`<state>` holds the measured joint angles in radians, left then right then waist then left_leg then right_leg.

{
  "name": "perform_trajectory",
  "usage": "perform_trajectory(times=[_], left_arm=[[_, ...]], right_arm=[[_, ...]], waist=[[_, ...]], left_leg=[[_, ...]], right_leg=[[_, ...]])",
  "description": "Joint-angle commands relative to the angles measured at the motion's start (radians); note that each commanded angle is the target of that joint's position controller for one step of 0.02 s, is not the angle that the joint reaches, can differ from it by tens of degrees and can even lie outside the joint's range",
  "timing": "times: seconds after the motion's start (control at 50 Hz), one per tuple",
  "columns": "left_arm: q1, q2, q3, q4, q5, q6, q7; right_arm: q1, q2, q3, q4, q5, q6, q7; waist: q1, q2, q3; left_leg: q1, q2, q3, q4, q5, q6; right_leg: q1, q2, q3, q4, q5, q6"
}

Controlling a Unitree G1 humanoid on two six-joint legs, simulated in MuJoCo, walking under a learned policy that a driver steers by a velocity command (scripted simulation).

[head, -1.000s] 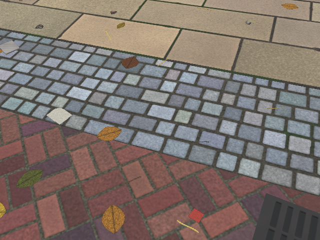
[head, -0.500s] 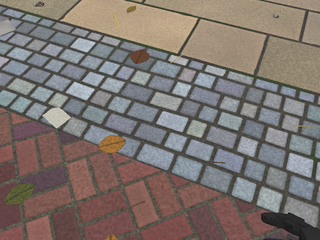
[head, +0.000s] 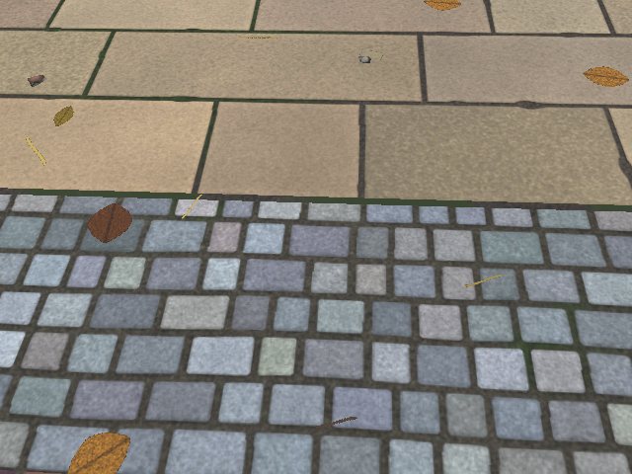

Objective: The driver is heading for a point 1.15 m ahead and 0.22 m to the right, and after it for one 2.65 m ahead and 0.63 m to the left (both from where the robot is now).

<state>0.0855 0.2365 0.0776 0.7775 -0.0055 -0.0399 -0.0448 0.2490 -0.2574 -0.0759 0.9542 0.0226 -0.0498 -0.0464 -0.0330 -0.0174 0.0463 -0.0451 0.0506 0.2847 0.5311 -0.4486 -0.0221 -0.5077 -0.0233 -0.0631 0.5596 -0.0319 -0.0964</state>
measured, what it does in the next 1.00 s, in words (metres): steps on the spot, turning right: left foot, then right foot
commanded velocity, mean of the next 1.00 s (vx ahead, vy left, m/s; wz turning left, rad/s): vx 0.04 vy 0.00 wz -0.39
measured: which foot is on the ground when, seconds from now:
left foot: down 0.00-0.00, up 0.02-0.50, down 0.52-1.00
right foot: down 0.00-0.52, up 0.54-0.84, down 0.86-1.00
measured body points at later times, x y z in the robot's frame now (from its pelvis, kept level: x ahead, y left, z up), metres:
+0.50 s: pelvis +0.09 +0.02 +0.01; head +0.13 +0.02 +0.46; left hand +0.32 +0.25 -0.08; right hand +0.15 -0.29 -0.10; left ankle +0.15 +0.15 -0.72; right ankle +0.13 -0.08 -0.72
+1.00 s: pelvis +0.10 +0.02 +0.01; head +0.10 +0.01 +0.46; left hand +0.34 +0.19 -0.08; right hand +0.10 -0.26 -0.11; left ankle +0.16 +0.15 -0.72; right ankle +0.03 -0.09 -0.72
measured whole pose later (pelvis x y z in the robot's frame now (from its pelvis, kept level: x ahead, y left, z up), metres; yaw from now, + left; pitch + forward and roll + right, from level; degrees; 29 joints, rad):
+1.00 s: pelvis +0.10 +0.02 +0.01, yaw -23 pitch +0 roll +0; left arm 0.19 0.23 0.04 0.68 0.02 0.02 0.01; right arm 0.20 -0.25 -0.03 0.80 -0.02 -0.02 0.00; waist -0.03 0.02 0.02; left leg -0.25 0.03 -0.02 0.52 -0.27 -0.04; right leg -0.21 0.02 0.05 0.51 -0.30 0.00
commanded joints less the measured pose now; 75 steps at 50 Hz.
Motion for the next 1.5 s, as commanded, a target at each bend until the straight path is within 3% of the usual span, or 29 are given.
perform_trajectory(times=[0.02, 0.04, 0.06, 0.1, 0.16, 0.28, 0.42, 0.5, 0.52, 0.54, 0.56, 0.58, 0.62, 0.74, 0.84, 0.86, 0.88, 0.9, 0.94, 1.0, 1.18, 1.22, 1.3, 1.34, 1.4, 1.42, 1.44, 1.46, 1.5], left_arm=[[0.237, 0.329, 0.096, -0.019, 0.011, -0.001, 0.036], [0.248, 0.301, 0.08, -0.062, 0.028, -0.007, 0.025], [0.206, 0.245, 0.066, -0.087, 0.022, -0.009, 0.018], [0.079, 0.174, 0.044, -0.106, -0.011, -0.003, 0.03], [0.05, 0.171, 0.043, -0.125, 0.015, 0.006, 0.043], [0.078, 0.209, 0.055, -0.155, -0.002, 0.03, 0.077], [0.083, 0.203, 0.052, -0.186, 0.004, 0.057, 0.085], [0.074, 0.182, 0.041, -0.207, -0.011, 0.075, 0.091], [0.116, 0.131, 0.026, -0.209, -0.006, 0.078, 0.091], [0.099, 0.138, 0.03, -0.249, -0.012, 0.067, 0.088], [0.103, 0.218, 0.051, -0.24, 0.011, 0.049, 0.08], [0.135, 0.242, 0.062, -0.207, 0.004, 0.049, 0.074], [0.164, 0.191, 0.052, -0.166, 0.006, 0.067, 0.08], [0.059, 0.079, -0.001, -0.202, 0.0, 0.07, 0.071], [0.116, 0.113, 0.009, -0.165, -0.003, 0.064, 0.066], [0.123, 0.142, 0.012, -0.173, 0.006, 0.063, 0.071], [0.146, 0.208, 0.023, -0.179, 0.019, 0.066, 0.081], [0.1, 0.169, 0.012, -0.161, 0.026, 0.066, 0.072], [0.078, 0.096, -0.004, -0.167, 0.03, 0.054, 0.054], [0.094, 0.115, -0.005, -0.152, 0.024, 0.037, 0.054], [0.107, 0.093, -0.016, -0.128, 0.019, 0.026, 0.06], [0.141, 0.109, -0.009, -0.109, 0.013, 0.032, 0.063], [0.224, 0.187, 0.012, -0.085, -0.007, 0.022, 0.067], [0.204, 0.168, 0.008, -0.081, -0.013, 0.003, 0.067], [0.083, 0.135, -0.001, -0.108, -0.02, 0.008, 0.062], [0.057, 0.073, -0.019, -0.126, -0.007, 0.002, 0.061], [0.048, 0.062, -0.02, -0.18, -0.017, -0.015, 0.069], [0.062, 0.125, -0.003, -0.172, -0.036, -0.031, 0.072], [0.109, 0.128, 0.001, -0.13, -0.037, -0.048, 0.056]], right_arm=[[0.06, -0.034, 0.006, -0.11, -0.069, -0.008, 0.014], [0.094, -0.078, 0.008, -0.119, -0.038, -0.025, 0.032], [-0.015, -0.13, -0.006, -0.14, 0.001, -0.029, 0.039], [-0.085, -0.128, -0.009, -0.145, -0.015, -0.011, 0.017], [-0.07, -0.13, -0.019, -0.16, -0.031, 0.026, 0.002], [-0.13, -0.105, -0.01, -0.185, -0.03, 0.041, -0.012], [-0.161, -0.115, -0.012, -0.212, -0.017, 0.013, 0.006], [-0.04, -0.143, -0.025, -0.186, -0.02, -0.004, 0.031], [-0.026, -0.205, -0.039, -0.193, -0.041, 0.001, 0.031], [-0.051, -0.272, -0.05, -0.198, -0.073, 0.013, 0.029], [-0.082, -0.218, -0.041, -0.232, -0.077, 0.009, 0.025], [-0.128, -0.176, -0.03, -0.252, -0.06, 0.009, 0.019], [-0.154, -0.14, -0.019, -0.259, -0.026, 0.013, 0.019], [-0.095, -0.144, -0.011, -0.246, -0.027, 0.037, 0.021], [-0.04, -0.156, -0.005, -0.222, -0.002, 0.039, 0.029], [-0.013, -0.139, 0.004, -0.216, -0.011, 0.026, 0.034], [-0.002, -0.1, 0.018, -0.229, -0.045, 0.009, 0.046], [0.011, -0.057, 0.029, -0.226, -0.047, -0.001, 0.051], [-0.083, -0.117, 0.018, -0.218, -0.047, 0.002, 0.049], [-0.069, -0.108, 0.018, -0.209, -0.039, 0.019, 0.04], [-0.044, -0.098, 0.016, -0.151, -0.033, 0.023, 0.027], [-0.027, -0.089, 0.016, -0.131, -0.027, 0.026, 0.024], [-0.112, -0.088, 0.012, -0.183, 0.002, -0.012, 0.031], [-0.088, -0.089, 0.01, -0.182, 0.014, -0.039, 0.048], [0.123, -0.095, -0.003, -0.077, -0.001, -0.059, 0.069], [0.233, -0.147, -0.018, -0.049, -0.012, -0.06, 0.066], [0.305, -0.28, -0.047, -0.05, -0.015, -0.065, 0.075], [0.259, -0.221, -0.026, -0.073, -0.025, -0.072, 0.076], [0.163, -0.146, -0.005, -0.109, -0.018, -0.072, 0.067]], waist=[[0.035, -0.271, -0.28], [0.06, -0.205, -0.497], [0.094, -0.075, -0.427], [0.044, 0.042, -0.228], [-0.003, -0.028, -0.185], [0.027, -0.074, -0.202], [0.055, -0.14, -0.171], [-0.002, -0.126, -0.185], [0.021, 0.029, -0.196], [0.057, 0.321, -0.12], [0.041, 0.279, -0.131], [0.059, 0.188, -0.131], [0.064, 0.127, -0.108], [0.008, 0.216, -0.119], [0.024, 0.197, -0.096], [0.017, 0.154, -0.124], [-0.011, -0.004, -0.182], [-0.047, -0.148, -0.183], [0.014, -0.068, -0.111], [0.008, -0.074, -0.044], [0.009, -0.01, -0.044], [0.02, -0.035, -0.058], [0.069, -0.172, 0.092], [0.046, -0.179, 0.09], [-0.067, -0.092, -0.004], [-0.099, 0.049, -0.041], [-0.101, 0.338, -0.04], [-0.079, 0.252, -0.002], [-0.029, 0.121, 0.046]], left_leg=[[-0.458, -0.039, -0.089, 0.729, -0.206, -0.034], [-0.574, -0.112, -0.332, 0.933, -0.314, -0.036], [-0.639, -0.071, -0.386, 0.94, -0.201, -0.011], [-0.643, -0.001, -0.376, 0.79, -0.037, -0.006], [-0.502, -0.003, -0.367, 0.631, 0.03, -0.006], [-0.513, -0.038, -0.388, 0.402, 0.123, -0.05], [-0.426, -0.077, -0.394, 0.185, 0.115, -0.037], [-0.186, -0.04, -0.369, -0.138, 0.282, 0.018], [-0.073, 0.15, -0.53, -0.195, 0.329, 0.085], [-0.091, 0.312, -0.779, -0.254, 0.516, 0.253], [-0.133, 0.377, -0.845, -0.247, 0.574, 0.335], [-0.136, 0.321, -0.729, -0.21, 0.597, 0.3], [-0.113, 0.216, -0.587, -0.173, 0.597, 0.222], [-0.091, 0.14, -0.452, -0.165, 0.617, 0.22], [-0.144, 0.142, -0.479, -0.121, 0.577, 0.183], [-0.206, 0.13, -0.473, -0.112, 0.5, 0.126], [-0.278, 0.063, -0.396, -0.025, 0.357, 0.065], [-0.234, 0.01, -0.323, -0.064, 0.196, 0.015], [-0.206, -0.005, -0.307, -0.054, 0.256, -0.018], [-0.2, 0.0, -0.314, -0.052, 0.294, -0.012], [-0.164, 0.001, -0.313, -0.053, 0.317, -0.021], [-0.188, -0.044, -0.259, -0.001, 0.144, -0.017], [-0.443, -0.041, -0.263, 0.24, -0.026, 0.047], [-0.473, -0.003, -0.295, 0.227, -0.077, 0.1], [-0.024, -0.055, -0.25, -0.039, 0.22, 0.111], [0.101, 0.073, -0.441, -0.132, 0.141, 0.136], [0.185, 0.299, -0.888, -0.316, -0.019, 0.277], [0.156, 0.358, -1.013, -0.36, -0.09, 0.336], [0.144, 0.279, -0.806, -0.345, -0.054, 0.268]], right_leg=[[0.668, -0.237, 0.419, 0.013, 0.827, -0.218], [0.776, -0.37, 0.745, -0.097, 0.611, -0.379], [0.707, -0.32, 0.656, -0.16, 0.432, -0.326], [0.45, -0.229, 0.486, -0.213, 0.195, -0.216], [0.248, -0.158, 0.416, -0.251, 0.153, -0.181], [0.252, -0.118, 0.441, -0.25, -0.065, -0.146], [0.263, -0.097, 0.543, -0.227, -0.177, -0.115], [0.224, -0.038, 0.525, -0.123, -0.095, -0.046], [0.104, 0.046, 0.421, 0.045, -0.302, 0.007], [-0.098, 0.209, 0.215, 0.228, -0.566, 0.063], [-0.106, 0.154, 0.258, 0.47, -0.599, 0.104], [-0.101, 0.145, 0.267, 0.569, -0.533, 0.117], [-0.115, 0.137, 0.248, 0.644, -0.444, 0.15], [0.075, 0.05, 0.108, 0.25, -0.395, 0.186], [0.33, 0.053, 0.069, -0.233, -0.108, 0.125], [0.445, -0.007, 0.144, -0.234, -0.004, 0.096], [0.548, -0.134, 0.259, -0.15, 0.26, 0.049], [0.431, -0.154, 0.261, -0.131, 0.162, -0.017], [0.344, -0.072, 0.22, -0.15, -0.083, 0.02], [0.274, -0.054, 0.211, -0.153, -0.108, 0.044], [0.263, -0.035, 0.199, -0.138, -0.108, 0.046], [0.272, -0.029, 0.211, -0.171, -0.364, 0.024], [0.241, -0.234, 0.553, -0.364, -0.786, -0.129], [0.289, -0.261, 0.555, -0.352, -0.675, -0.138], [0.112, -0.114, 0.312, -0.207, -0.451, -0.039], [0.009, -0.022, 0.182, 0.042, -0.382, 0.024], [-0.203, 0.095, 0.069, 0.344, -0.478, 0.084], [-0.299, 0.054, 0.165, 0.524, -0.561, 0.076], [-0.363, -0.029, 0.166, 0.59, -0.366, 0.039]])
